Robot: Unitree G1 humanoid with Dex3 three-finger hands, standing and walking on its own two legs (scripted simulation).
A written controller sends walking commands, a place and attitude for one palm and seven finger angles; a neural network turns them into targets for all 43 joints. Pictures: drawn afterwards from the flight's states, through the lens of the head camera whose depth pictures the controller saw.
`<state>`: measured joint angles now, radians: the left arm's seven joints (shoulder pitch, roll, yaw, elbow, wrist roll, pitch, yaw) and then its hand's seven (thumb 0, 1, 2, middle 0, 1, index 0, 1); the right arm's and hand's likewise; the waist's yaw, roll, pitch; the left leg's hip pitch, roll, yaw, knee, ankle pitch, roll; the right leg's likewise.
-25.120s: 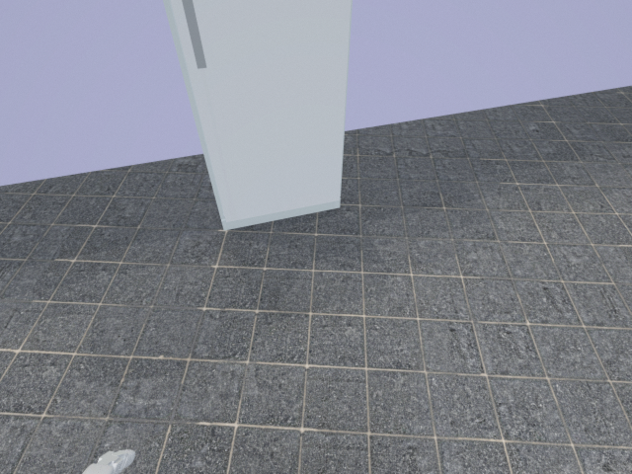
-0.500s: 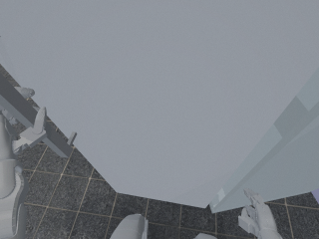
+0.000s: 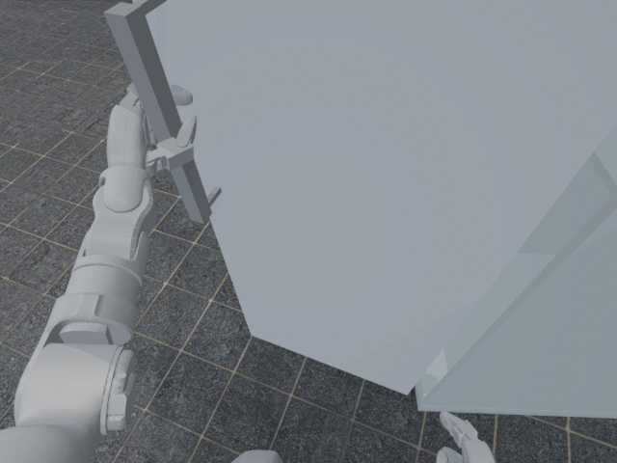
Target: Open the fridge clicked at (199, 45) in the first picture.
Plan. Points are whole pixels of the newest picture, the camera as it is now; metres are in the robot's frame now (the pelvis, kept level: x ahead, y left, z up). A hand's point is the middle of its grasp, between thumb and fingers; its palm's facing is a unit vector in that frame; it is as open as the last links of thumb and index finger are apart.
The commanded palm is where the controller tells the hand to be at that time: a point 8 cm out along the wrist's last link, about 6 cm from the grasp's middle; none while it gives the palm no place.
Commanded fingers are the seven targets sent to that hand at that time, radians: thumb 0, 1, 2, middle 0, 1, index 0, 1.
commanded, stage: stop walking and hold the door back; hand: left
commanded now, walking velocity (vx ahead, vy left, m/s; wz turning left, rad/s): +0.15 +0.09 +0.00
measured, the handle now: (182, 128) +0.47 +0.23 +0.16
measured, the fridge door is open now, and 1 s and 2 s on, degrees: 71 70 69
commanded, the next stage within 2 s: loosen the grip on the handle in 0.74 s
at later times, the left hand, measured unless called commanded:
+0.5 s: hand (194, 127) +0.46 +0.21 +0.17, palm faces +0.19 -0.97 -0.17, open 6.0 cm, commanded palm +0.42 +0.27 +0.16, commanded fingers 0.00 0.90 0.90 -0.45 -1.40 -0.45 -1.40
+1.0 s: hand (173, 138) +0.44 +0.23 +0.17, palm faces +0.19 -0.97 -0.14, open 7.1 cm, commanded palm +0.41 +0.27 +0.17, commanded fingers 0.00 -0.19 0.38 -0.45 -1.40 -0.45 -1.40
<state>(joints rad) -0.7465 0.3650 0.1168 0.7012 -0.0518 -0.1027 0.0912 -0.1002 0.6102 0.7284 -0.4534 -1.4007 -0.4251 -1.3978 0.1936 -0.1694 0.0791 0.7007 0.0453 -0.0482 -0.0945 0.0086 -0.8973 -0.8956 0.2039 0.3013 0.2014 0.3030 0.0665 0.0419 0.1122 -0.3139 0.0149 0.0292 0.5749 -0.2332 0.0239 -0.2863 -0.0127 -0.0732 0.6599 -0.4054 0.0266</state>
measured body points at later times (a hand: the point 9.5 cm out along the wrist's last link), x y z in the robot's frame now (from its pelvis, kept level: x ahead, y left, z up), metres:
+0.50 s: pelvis +0.01 +0.02 +0.00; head +0.04 +0.03 +0.45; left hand +0.45 +0.26 +0.18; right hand +0.07 -0.26 -0.10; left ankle +0.05 +0.15 -0.73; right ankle +0.01 -0.11 -0.73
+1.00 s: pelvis +0.00 +0.02 +0.00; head +0.01 +0.03 +0.45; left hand +0.42 +0.28 +0.18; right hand +0.14 -0.24 -0.08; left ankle +0.05 +0.15 -0.73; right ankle +0.01 -0.11 -0.73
